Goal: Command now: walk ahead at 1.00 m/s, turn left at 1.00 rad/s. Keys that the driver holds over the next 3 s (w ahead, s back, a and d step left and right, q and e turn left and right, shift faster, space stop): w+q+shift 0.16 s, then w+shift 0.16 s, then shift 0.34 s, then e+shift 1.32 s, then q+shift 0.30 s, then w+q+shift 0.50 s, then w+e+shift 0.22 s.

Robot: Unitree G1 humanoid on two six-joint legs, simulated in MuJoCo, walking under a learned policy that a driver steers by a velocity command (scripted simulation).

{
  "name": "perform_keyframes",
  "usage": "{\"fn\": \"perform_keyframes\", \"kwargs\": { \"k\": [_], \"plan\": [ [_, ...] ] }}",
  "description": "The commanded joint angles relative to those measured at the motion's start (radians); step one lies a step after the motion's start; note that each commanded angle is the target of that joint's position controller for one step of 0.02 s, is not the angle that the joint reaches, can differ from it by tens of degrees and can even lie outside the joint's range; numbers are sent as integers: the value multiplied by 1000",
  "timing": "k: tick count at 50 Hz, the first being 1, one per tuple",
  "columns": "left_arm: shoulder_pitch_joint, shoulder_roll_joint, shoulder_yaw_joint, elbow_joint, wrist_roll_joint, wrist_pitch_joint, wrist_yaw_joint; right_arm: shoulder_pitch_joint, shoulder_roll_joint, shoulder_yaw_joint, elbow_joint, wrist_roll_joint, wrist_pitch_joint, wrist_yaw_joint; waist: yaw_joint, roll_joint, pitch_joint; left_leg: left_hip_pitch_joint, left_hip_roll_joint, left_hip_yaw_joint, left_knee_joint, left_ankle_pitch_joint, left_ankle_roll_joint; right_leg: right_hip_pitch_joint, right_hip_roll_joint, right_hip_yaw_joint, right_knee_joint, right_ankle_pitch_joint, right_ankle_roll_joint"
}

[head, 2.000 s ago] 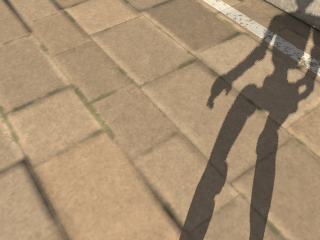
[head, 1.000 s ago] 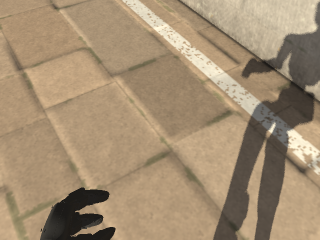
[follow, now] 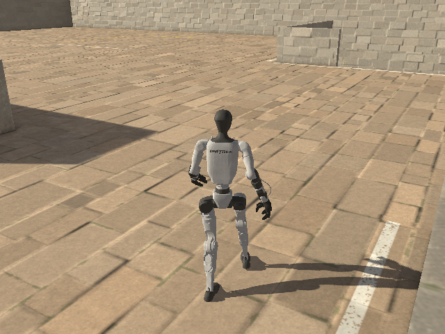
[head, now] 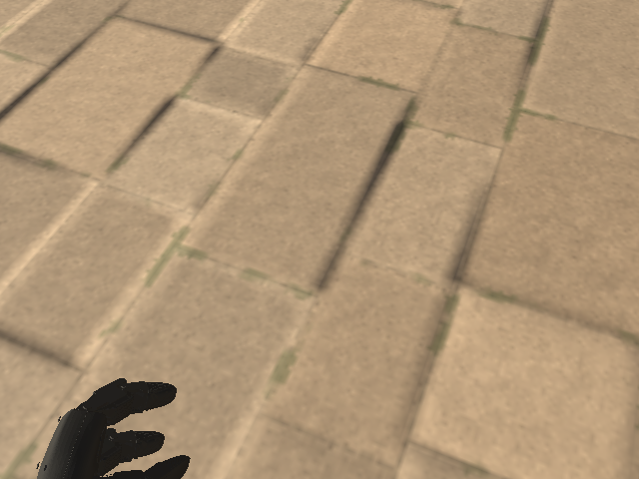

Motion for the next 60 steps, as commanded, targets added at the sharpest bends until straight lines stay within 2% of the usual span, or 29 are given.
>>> {"fn": "perform_keyframes", "kwargs": {
  "k": [1,2,3,4,6,10,14,17,20,22,23,24,25,26,27,28,31,35,38,41,44,46,47,48,49,50,52,55,60],
  "plan": [
    [396,214,91,46,-1,-16,36,-154,-214,-49,-82,-6,-20,1,307,-7,-207,-348,120,-84,423,862,2,733,62,-61,-9,-142,-33],
    [615,287,118,80,27,-22,59,-184,-87,-14,-114,-8,-35,-2,378,-134,-337,-515,59,-3,789,472,-9,965,-159,160,-34,-494,-62],
    [514,352,129,66,45,-20,50,-88,8,20,-182,35,-35,-2,232,-490,-445,-768,-23,112,1013,-48,-35,1055,-412,775,-304,-757,-147],
    [371,258,125,41,35,-11,42,-124,-58,23,-148,3,-15,-15,210,-316,-286,-880,93,150,1081,54,-27,916,-384,789,-329,-881,-167],
    [319,131,95,63,30,-4,33,-233,-84,16,-142,-28,9,8,208,-59,-98,-868,184,198,1006,153,-40,692,-299,440,-300,-586,-157],
    [401,76,76,186,3,-44,11,-338,15,46,-222,-39,48,55,155,-89,16,-889,248,188,943,176,-51,533,-231,125,-367,-221,-126],
    [351,107,79,212,5,-75,-1,-433,-2,61,-275,-34,47,66,100,-77,78,-857,224,206,690,344,-56,456,-178,-124,-476,36,-131],
    [407,132,80,255,-5,-73,-1,-538,21,81,-288,-42,32,85,130,-24,141,-662,180,358,397,441,-24,420,-151,-253,-569,264,-130],
    [457,228,93,286,-14,-60,11,-417,4,74,-226,-62,8,67,71,-94,22,-439,54,426,269,379,2,591,-156,-290,-297,944,-118],
    [426,237,89,281,-31,-43,26,-89,-50,47,-103,-70,-6,40,-80,-116,-151,-71,69,349,92,544,36,533,-124,-311,163,893,-87],
    [446,206,85,230,-36,-53,42,-95,-188,-9,-128,39,10,12,-38,7,-280,263,294,78,209,904,43,266,-37,-232,493,67,-36],
    [546,117,55,209,-14,-73,31,-146,-264,-1,-159,6,11,-9,76,236,-505,486,520,-294,249,1485,150,48,69,-91,850,-573,-5],
    [552,180,66,231,-54,-84,25,-112,-207,-7,-150,-19,15,-2,19,91,-666,517,580,-327,203,1459,288,14,78,112,956,-598,5],
    [474,175,68,204,-78,-82,29,-163,-176,-5,-140,-12,11,6,49,4,-515,355,531,-226,131,1257,282,-35,29,63,902,-534,12],
    [399,162,69,195,-70,-75,43,-245,-124,4,-135,20,-2,10,91,-74,-321,149,463,-134,71,1076,225,-70,-19,12,807,-466,20],
    [366,151,74,202,-57,-61,56,-296,-78,18,-137,30,-12,9,125,-91,-204,-30,415,-71,22,1022,184,-39,-45,-9,752,-418,27],
    [385,94,76,194,-39,-31,57,-312,-27,28,-107,11,-25,9,189,-26,-131,-272,359,52,-66,1072,132,87,-62,-14,615,-319,26],
    [328,45,69,185,-33,-23,48,-336,-16,31,-69,-5,-16,-17,194,49,-121,-348,282,241,-96,1094,80,135,-17,-62,353,-86,19],
    [199,64,71,151,-45,-26,28,-308,-39,25,-45,-11,-8,-36,130,59,-96,-299,280,299,-108,967,29,144,18,-75,174,127,-1],
    [138,93,80,105,-46,-23,-4,-302,-66,15,-29,-7,18,-55,112,62,-76,-182,334,293,-64,917,18,67,12,-75,104,90,-22],
    [143,110,92,70,-35,-17,-39,-320,-80,5,-40,4,52,-71,119,51,-71,-101,385,286,57,959,16,24,26,-109,78,-74,-61],
    [254,124,108,82,-36,-19,-47,-346,-84,-1,-63,12,69,-85,171,46,-112,-123,356,327,247,1086,-25,160,84,-149,-12,-76,-108],
    [372,169,129,101,-33,-23,-37,-346,-85,-2,-78,8,70,-90,228,-12,-167,-224,286,363,457,984,-82,351,75,-68,-108,155,-163],
    [394,282,155,83,-24,-22,-19,-301,-42,12,-116,-38,62,-78,188,-240,-230,-512,107,389,771,283,-161,594,-134,270,-87,659,-298],
    [384,277,149,48,11,-11,-8,-260,-27,23,-132,-38,50,-55,171,-336,-402,-765,-29,212,1025,-199,-201,827,-280,650,-166,626,-485],
    [312,225,143,11,-4,0,0,-257,-79,13,-114,-13,42,-36,176,-187,-409,-780,56,99,1071,-141,-186,785,-259,590,-180,426,-439],
    [216,165,128,-24,-45,29,20,-356,-55,14,-131,-9,51,-33,145,17,-201,-809,111,130,961,-26,-193,542,-149,412,-216,211,-340],
    [173,168,134,-50,-41,62,38,-378,-11,19,-140,-3,62,-37,108,-34,-131,-667,107,172,633,40,-214,344,-29,322,-240,95,-271],
    [199,208,159,-51,-46,88,66,-383,-8,17,-120,12,54,-45,132,-142,-205,-547,73,151,386,157,-242,355,-8,369,-214,43,-229]
  ]
}}
Next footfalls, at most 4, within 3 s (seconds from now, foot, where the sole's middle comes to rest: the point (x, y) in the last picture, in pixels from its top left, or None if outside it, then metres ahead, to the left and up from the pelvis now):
0.02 right None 0.22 -0.18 -0.76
0.46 left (230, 432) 0.57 0.14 -0.76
0.94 right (265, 320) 0.82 0.05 -0.76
1.34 left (170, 324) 0.84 0.27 -0.76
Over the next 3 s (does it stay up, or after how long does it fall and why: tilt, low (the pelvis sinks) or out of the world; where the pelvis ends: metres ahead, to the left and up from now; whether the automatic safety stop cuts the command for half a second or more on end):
stays up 1.08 0.03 -0.01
